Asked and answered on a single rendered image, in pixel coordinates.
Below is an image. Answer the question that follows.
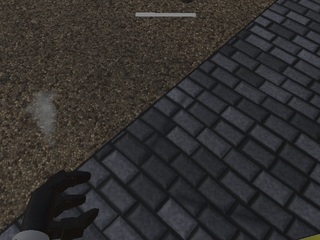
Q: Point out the robot left forearm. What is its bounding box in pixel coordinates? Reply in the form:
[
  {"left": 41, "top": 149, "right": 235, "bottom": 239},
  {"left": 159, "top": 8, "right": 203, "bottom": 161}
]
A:
[{"left": 12, "top": 230, "right": 50, "bottom": 240}]

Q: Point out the robot left hand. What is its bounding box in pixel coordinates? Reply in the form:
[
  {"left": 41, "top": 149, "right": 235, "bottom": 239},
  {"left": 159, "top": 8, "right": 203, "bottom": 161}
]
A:
[{"left": 20, "top": 169, "right": 99, "bottom": 240}]

